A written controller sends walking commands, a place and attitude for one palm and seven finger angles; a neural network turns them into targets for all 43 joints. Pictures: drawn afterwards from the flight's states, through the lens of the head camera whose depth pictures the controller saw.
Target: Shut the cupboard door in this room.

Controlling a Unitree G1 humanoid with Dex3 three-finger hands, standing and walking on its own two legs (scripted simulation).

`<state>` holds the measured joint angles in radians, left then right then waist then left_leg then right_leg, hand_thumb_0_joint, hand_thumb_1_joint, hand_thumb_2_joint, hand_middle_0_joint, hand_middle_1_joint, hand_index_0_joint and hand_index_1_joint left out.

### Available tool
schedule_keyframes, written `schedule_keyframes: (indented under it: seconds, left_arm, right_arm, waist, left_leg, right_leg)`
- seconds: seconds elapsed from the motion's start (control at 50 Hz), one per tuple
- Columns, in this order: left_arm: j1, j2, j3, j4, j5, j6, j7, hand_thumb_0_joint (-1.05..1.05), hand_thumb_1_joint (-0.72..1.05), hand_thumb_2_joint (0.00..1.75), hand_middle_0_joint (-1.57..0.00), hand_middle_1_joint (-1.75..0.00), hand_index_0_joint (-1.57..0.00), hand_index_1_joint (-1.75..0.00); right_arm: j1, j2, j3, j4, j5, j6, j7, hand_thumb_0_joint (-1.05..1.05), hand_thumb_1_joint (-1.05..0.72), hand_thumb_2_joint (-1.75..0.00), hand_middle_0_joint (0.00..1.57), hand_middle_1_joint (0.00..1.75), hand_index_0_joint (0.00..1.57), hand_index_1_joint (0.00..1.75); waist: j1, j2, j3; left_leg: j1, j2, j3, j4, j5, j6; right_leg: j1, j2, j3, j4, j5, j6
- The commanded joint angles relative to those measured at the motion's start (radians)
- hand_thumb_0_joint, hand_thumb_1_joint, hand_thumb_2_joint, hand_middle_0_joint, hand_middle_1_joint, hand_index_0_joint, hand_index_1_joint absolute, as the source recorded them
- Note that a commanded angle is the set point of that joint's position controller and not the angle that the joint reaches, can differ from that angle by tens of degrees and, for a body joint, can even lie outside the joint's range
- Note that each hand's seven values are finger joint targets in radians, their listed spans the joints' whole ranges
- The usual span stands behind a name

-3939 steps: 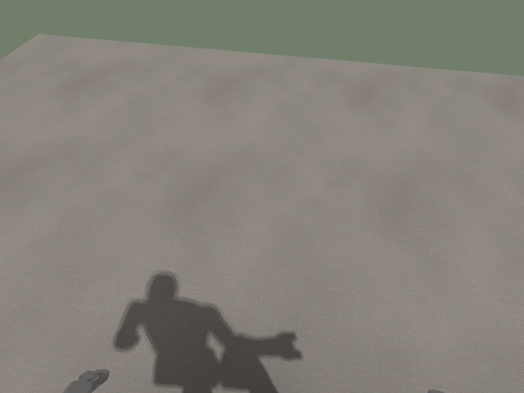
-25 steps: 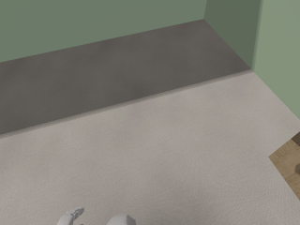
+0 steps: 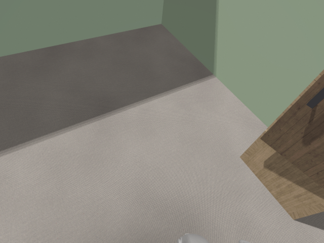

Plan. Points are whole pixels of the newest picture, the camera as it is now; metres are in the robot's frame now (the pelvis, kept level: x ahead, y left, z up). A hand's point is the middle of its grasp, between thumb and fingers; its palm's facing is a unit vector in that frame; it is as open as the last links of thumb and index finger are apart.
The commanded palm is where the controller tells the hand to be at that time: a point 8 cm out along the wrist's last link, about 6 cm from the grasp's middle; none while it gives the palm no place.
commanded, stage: turn to face it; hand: left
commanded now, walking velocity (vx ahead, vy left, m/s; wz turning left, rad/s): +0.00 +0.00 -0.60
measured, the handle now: out of the picture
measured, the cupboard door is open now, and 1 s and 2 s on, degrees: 11 11 11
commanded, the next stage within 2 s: take the last steps up to it in 1.14 s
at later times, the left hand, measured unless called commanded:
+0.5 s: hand (116, 232) +0.16 +0.13 -0.16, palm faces -0.29 -0.92 -0.25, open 7.4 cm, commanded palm none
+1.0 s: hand (131, 205) +0.23 +0.10 -0.16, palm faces -0.54 -0.80 -0.25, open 7.4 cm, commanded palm none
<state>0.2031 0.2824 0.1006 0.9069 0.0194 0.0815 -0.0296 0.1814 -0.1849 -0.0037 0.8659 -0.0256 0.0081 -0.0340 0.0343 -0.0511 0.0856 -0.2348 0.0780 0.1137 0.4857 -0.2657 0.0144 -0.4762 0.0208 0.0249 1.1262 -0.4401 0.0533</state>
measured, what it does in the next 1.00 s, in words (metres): steps on the spot, turning right: right foot, then left foot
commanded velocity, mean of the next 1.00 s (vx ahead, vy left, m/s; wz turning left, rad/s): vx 0.00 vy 0.00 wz -0.53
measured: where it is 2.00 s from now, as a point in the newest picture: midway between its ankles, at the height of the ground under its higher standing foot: outside the picture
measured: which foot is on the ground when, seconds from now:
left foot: down 0.00-0.26, up 0.28-0.62, down 0.64-1.00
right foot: up 0.00-0.24, down 0.26-0.64, up 0.66-1.00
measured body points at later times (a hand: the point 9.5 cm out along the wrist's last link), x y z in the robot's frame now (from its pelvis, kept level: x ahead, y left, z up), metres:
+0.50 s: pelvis +0.01 -0.03 +0.00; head +0.05 -0.06 +0.44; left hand +0.17 +0.18 -0.14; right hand +0.00 -0.31 -0.15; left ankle +0.05 +0.11 -0.68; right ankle -0.02 -0.14 -0.74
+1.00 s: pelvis +0.03 -0.02 -0.01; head +0.07 -0.05 +0.44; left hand +0.26 +0.14 -0.14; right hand -0.08 -0.26 -0.16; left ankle +0.09 +0.10 -0.74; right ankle -0.05 -0.11 -0.73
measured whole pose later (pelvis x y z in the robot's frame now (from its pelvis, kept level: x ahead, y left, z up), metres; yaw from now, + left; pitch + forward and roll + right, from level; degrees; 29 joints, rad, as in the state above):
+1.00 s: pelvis +0.03 -0.02 -0.01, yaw -35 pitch +1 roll -1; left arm 0.15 0.25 0.07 0.91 0.01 0.07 -0.03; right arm 0.25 -0.22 -0.03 0.92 -0.03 0.02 -0.02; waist -0.01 0.03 0.09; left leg -0.23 0.15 0.21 0.55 -0.31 -0.03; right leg -0.31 -0.02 -0.06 0.69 -0.37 0.03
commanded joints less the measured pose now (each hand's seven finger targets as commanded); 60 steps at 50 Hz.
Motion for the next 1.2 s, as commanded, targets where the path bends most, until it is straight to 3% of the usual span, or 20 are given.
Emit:
schedule_keyframes:
  seconds: [0.0, 0.14, 0.2, 0.24, 0.28, 0.3, 0.38, 0.5, 0.58, 0.62, 0.64, 0.66, 0.74, 0.9, 0.96, 0.98, 1.0, 1.02, 1.08, 1.18]
  left_arm:
    - [-0.022, 0.037, 0.004, -0.085, -0.001, -0.018, -0.008, 0.0, 0.9, 0.9, -0.2, -0.3, -0.2, -0.3]
    - [-0.08, 0.017, -0.014, -0.107, -0.001, -0.029, -0.01, 0.0, 0.9, 0.9, -0.2, -0.3, -0.2, -0.3]
    - [0.043, 0.068, -0.002, -0.071, 0.002, -0.044, -0.004, 0.0, 0.9, 0.9, -0.2, -0.3, -0.2, -0.3]
    - [0.145, 0.247, 0.031, -0.036, 0.008, -0.061, 0.021, 0.0, 0.9, 0.9, -0.2, -0.3, -0.2, -0.3]
    - [0.096, 0.216, 0.021, -0.055, -0.004, -0.056, 0.037, 0.0, 0.9, 0.9, -0.2, -0.3, -0.2, -0.3]
    - [0.042, 0.184, 0.023, -0.064, -0.001, -0.058, 0.047, 0.0, 0.9, 0.9, -0.2, -0.3, -0.2, -0.3]
    - [-0.031, 0.135, 0.002, -0.093, -0.001, -0.067, 0.041, 0.0, 0.9, 0.9, -0.2, -0.3, -0.2, -0.3]
    - [-0.011, 0.162, 0.014, -0.085, 0.01, -0.059, 0.035, 0.0, 0.9, 0.9, -0.2, -0.3, -0.2, -0.3]
    - [-0.066, 0.15, 0.014, -0.09, -0.003, -0.044, 0.033, 0.0, 0.9, 0.9, -0.2, -0.3, -0.2, -0.3]
    - [-0.027, 0.039, -0.006, -0.119, -0.019, -0.035, 0.021, 0.0, 0.9, 0.9, -0.2, -0.3, -0.2, -0.3]
    - [-0.052, 0.066, -0.003, -0.124, -0.008, -0.034, 0.02, 0.0, 0.9, 0.9, -0.2, -0.3, -0.2, -0.3]
    - [-0.033, 0.074, 0.004, -0.112, 0.001, -0.032, 0.014, 0.0, 0.9, 0.9, -0.2, -0.3, -0.2, -0.3]
    - [-0.021, 0.052, 0.005, -0.078, -0.001, -0.022, -0.005, 0.0, 0.9, 0.9, -0.2, -0.3, -0.2, -0.3]
    - [-0.081, 0.013, -0.02, -0.087, -0.001, -0.031, -0.003, 0.0, 0.9, 0.9, -0.2, -0.3, -0.2, -0.3]
    - [0.024, 0.028, -0.015, -0.053, -0.002, -0.041, 0.002, 0.0, 0.9, 0.9, -0.2, -0.3, -0.2, -0.3]
    - [0.083, 0.079, -0.004, -0.032, 0.005, -0.052, 0.008, 0.0, 0.9, 0.9, -0.2, -0.3, -0.2, -0.3]
    - [0.122, 0.195, 0.015, -0.017, 0.016, -0.065, 0.024, 0.0, 0.9, 0.9, -0.2, -0.3, -0.2, -0.3]
    - [0.156, 0.223, 0.013, -0.005, -0.001, -0.064, 0.034, 0.0, 0.9, 0.9, -0.2, -0.3, -0.2, -0.3]
    - [0.029, 0.132, -0.003, -0.023, 0.001, -0.069, 0.049, 0.0, 0.9, 0.9, -0.2, -0.3, -0.2, -0.3]
    - [0.026, 0.099, -0.014, -0.021, 0.0, -0.081, 0.053, 0.0, 0.9, 0.9, -0.2, -0.3, -0.2, -0.3]
  right_arm:
    - [0.085, -0.209, -0.067, -0.042, 0.004, -0.017, -0.015, 0.0, -0.9, -0.9, 0.2, 0.3, 0.2, 0.3]
    - [0.101, -0.25, -0.095, -0.008, -0.002, -0.008, 0.003, 0.0, -0.9, -0.9, 0.2, 0.3, 0.2, 0.3]
    - [0.058, -0.254, -0.1, -0.013, 0.009, -0.003, 0.012, 0.0, -0.9, -0.9, 0.2, 0.3, 0.2, 0.3]
    - [-0.003, -0.136, -0.07, -0.076, 0.015, 0.005, 0.019, 0.0, -0.9, -0.9, 0.2, 0.3, 0.2, 0.3]
    - [-0.024, -0.155, -0.069, -0.073, 0.016, 0.022, 0.011, 0.0, -0.9, -0.9, 0.2, 0.3, 0.2, 0.3]
    - [-0.024, -0.154, -0.073, -0.063, 0.013, 0.021, 0.01, 0.0, -0.9, -0.9, 0.2, 0.3, 0.2, 0.3]
    - [0.026, -0.164, -0.075, -0.021, 0.008, 0.026, 0.019, 0.0, -0.9, -0.9, 0.2, 0.3, 0.2, 0.3]
    - [-0.007, -0.144, -0.067, -0.047, 0.015, 0.015, 0.017, 0.0, -0.9, -0.9, 0.2, 0.3, 0.2, 0.3]
    - [0.114, -0.157, -0.066, -0.012, 0.022, -0.005, 0.002, 0.0, -0.9, -0.9, 0.2, 0.3, 0.2, 0.3]
    - [0.157, -0.314, -0.09, -0.019, 0.001, -0.02, -0.003, 0.0, -0.9, -0.9, 0.2, 0.3, 0.2, 0.3]
    - [0.154, -0.322, -0.089, -0.029, -0.003, -0.013, -0.007, 0.0, -0.9, -0.9, 0.2, 0.3, 0.2, 0.3]
    - [0.102, -0.282, -0.077, -0.045, -0.007, -0.014, -0.008, 0.0, -0.9, -0.9, 0.2, 0.3, 0.2, 0.3]
    - [0.035, -0.219, -0.059, -0.057, -0.006, -0.017, -0.014, 0.0, -0.9, -0.9, 0.2, 0.3, 0.2, 0.3]
    - [0.128, -0.238, -0.084, 0.007, -0.004, -0.005, 0.0, 0.0, -0.9, -0.9, 0.2, 0.3, 0.2, 0.3]
    - [0.074, -0.251, -0.09, 0.009, 0.004, 0.0, 0.004, 0.0, -0.9, -0.9, 0.2, 0.3, 0.2, 0.3]
    - [0.072, -0.223, -0.09, 0.006, 0.014, 0.002, 0.01, 0.0, -0.9, -0.9, 0.2, 0.3, 0.2, 0.3]
    - [0.058, -0.13, -0.069, -0.027, 0.02, 0.004, 0.016, 0.0, -0.9, -0.9, 0.2, 0.3, 0.2, 0.3]
    - [0.005, -0.15, -0.063, -0.039, 0.015, 0.019, 0.007, 0.0, -0.9, -0.9, 0.2, 0.3, 0.2, 0.3]
    - [0.031, -0.152, -0.07, 0.013, 0.011, 0.026, 0.007, 0.0, -0.9, -0.9, 0.2, 0.3, 0.2, 0.3]
    - [0.057, -0.119, -0.06, 0.047, 0.011, 0.026, 0.015, 0.0, -0.9, -0.9, 0.2, 0.3, 0.2, 0.3]
  waist:
    - [-0.047, 0.223, -0.13]
    - [-0.071, 0.273, -0.132]
    - [0.002, 0.194, -0.156]
    - [0.059, -0.293, -0.147]
    - [0.031, -0.115, -0.095]
    - [0.009, -0.218, -0.102]
    - [-0.039, -0.115, -0.121]
    - [-0.019, -0.092, -0.113]
    - [-0.082, -0.096, -0.135]
    - [-0.083, 0.362, -0.163]
    - [-0.088, 0.322, -0.145]
    - [-0.057, 0.219, -0.124]
    - [-0.026, 0.255, -0.097]
    - [-0.079, 0.273, -0.127]
    - [-0.015, 0.223, -0.148]
    - [0.008, 0.103, -0.172]
    - [0.03, -0.235, -0.163]
    - [0.054, -0.229, -0.149]
    - [-0.018, -0.202, -0.081]
    - [-0.035, -0.094, -0.142]
  left_leg:
    - [0.226, 0.245, -0.109, -0.13, 0.535, 0.106]
    - [0.19, 0.286, -0.03, -0.059, 0.513, 0.105]
    - [0.038, 0.244, 0.044, 0.118, 0.361, 0.015]
    - [-0.343, 0.004, 0.079, 0.542, -0.393, -0.092]
    - [-0.413, 0.038, -0.107, 0.698, -0.29, -0.081]
    - [-0.427, 0.046, -0.108, 0.702, -0.248, -0.087]
    - [-0.298, 0.025, -0.105, 0.613, -0.109, -0.11]
    - [-0.199, -0.027, -0.084, 0.32, -0.147, -0.106]
    - [0.065, -0.049, -0.077, -0.015, 0.046, -0.092]
    - [0.226, 0.313, -0.457, -0.226, 0.125, 0.03]
    - [0.148, 0.413, -0.494, -0.227, 0.204, 0.116]
    - [0.075, 0.375, -0.42, -0.23, 0.196, 0.127]
    - [0.117, 0.243, -0.16, -0.158, 0.457, 0.093]
    - [0.176, 0.263, -0.075, -0.077, 0.525, 0.112]
    - [0.073, 0.24, -0.028, 0.024, 0.388, 0.053]
    - [-0.021, 0.182, 0.023, 0.14, 0.228, -0.004]
    - [-0.279, 0.026, 0.094, 0.353, -0.254, -0.069]
    - [-0.314, -0.004, -0.029, 0.53, -0.397, -0.073]
    - [-0.376, 0.018, -0.12, 0.678, -0.219, -0.078]
    - [-0.279, -0.003, -0.094, 0.54, -0.121, -0.098]
  right_leg:
    - [-0.092, -0.049, -0.033, -0.012, 0.028, 0.016]
    - [0.083, -0.035, -0.114, -0.376, 0.008, -0.019]
    - [0.348, -0.039, -0.103, -0.672, 0.272, -0.056]
    - [0.514, -0.405, 0.394, -0.787, 0.793, -0.228]
    - [0.434, -0.381, 0.317, -0.807, 0.63, -0.284]
    - [0.418, -0.335, 0.34, -0.807, 0.612, -0.26]
    - [0.321, -0.236, 0.2, -0.784, 0.568, -0.223]
    - [0.292, -0.227, 0.302, -0.767, 0.472, -0.247]
    - [0.154, -0.167, 0.318, -0.664, 0.432, -0.169]
    - [-0.08, 0.068, 0.087, -0.334, -0.067, -0.049]
    - [-0.073, 0.026, 0.048, -0.13, -0.189, -0.038]
    - [-0.05, -0.005, 0.061, -0.026, -0.129, -0.032]
    - [-0.07, -0.033, 0.001, 0.03, -0.012, 0.002]
    - [0.081, -0.026, -0.103, -0.35, -0.009, -0.02]
    - [0.292, -0.019, -0.114, -0.632, 0.215, -0.045]
    - [0.422, -0.089, -0.021, -0.753, 0.361, -0.068]
    - [0.558, -0.338, 0.302, -0.822, 0.629, -0.157]
    - [0.462, -0.428, 0.376, -0.808, 0.794, -0.261]
    - [0.401, -0.309, 0.26, -0.806, 0.678, -0.254]
    - [0.409, -0.243, 0.135, -0.77, 0.763, -0.232]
